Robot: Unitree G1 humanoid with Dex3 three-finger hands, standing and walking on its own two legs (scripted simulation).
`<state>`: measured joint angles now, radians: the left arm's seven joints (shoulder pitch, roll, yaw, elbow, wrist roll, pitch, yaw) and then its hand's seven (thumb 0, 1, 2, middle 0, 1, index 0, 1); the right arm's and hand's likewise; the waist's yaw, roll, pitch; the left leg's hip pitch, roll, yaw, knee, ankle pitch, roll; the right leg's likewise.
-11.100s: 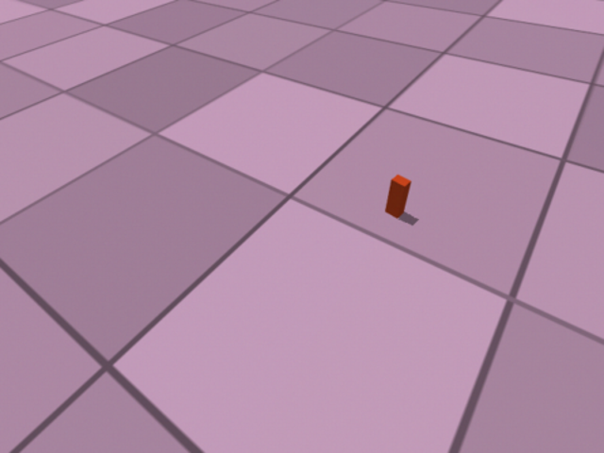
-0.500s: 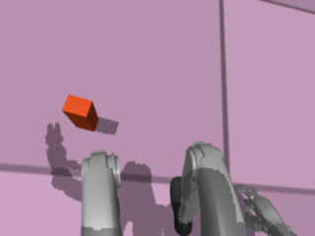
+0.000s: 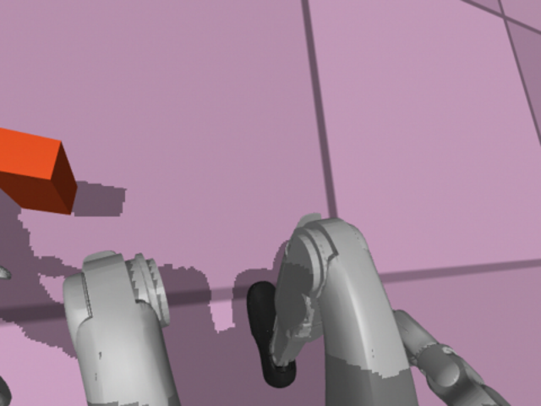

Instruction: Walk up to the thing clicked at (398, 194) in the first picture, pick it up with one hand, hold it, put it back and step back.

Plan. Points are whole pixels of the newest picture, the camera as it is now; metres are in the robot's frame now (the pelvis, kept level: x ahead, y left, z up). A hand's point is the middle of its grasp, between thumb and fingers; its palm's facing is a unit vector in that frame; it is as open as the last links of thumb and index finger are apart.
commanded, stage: close in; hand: left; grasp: from the side
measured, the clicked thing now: (38, 179) +0.46 +0.26 -0.20
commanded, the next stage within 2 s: rest palm in 0.90 s
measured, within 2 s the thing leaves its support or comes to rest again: neither
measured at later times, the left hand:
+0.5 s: hand (26, 201) +0.41 +0.26 -0.16, palm faces +0.21 -0.98 +0.03, open 17.6 cm
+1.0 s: hand (45, 199) +0.42 +0.25 -0.17, palm faces +0.23 -0.97 -0.01, open 17.5 cm
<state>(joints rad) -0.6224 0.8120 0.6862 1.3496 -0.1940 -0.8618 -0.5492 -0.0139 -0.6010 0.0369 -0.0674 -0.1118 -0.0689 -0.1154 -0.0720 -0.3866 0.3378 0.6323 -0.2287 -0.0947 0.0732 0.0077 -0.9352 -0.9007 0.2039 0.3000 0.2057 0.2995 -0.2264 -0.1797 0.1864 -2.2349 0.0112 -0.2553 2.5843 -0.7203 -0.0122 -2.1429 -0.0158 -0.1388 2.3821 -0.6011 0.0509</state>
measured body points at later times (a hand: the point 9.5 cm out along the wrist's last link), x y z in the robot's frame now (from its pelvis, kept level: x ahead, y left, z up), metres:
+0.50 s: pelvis -0.01 +0.01 -0.01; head +0.21 +0.16 +0.34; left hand +0.40 +0.32 -0.16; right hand +0.14 -0.26 -0.05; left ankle +0.08 +0.12 -0.26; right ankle +0.13 -0.13 -0.26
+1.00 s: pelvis -0.01 +0.01 -0.01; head +0.22 +0.17 +0.34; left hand +0.40 +0.30 -0.17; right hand +0.14 -0.25 -0.06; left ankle +0.08 +0.12 -0.26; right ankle +0.13 -0.13 -0.26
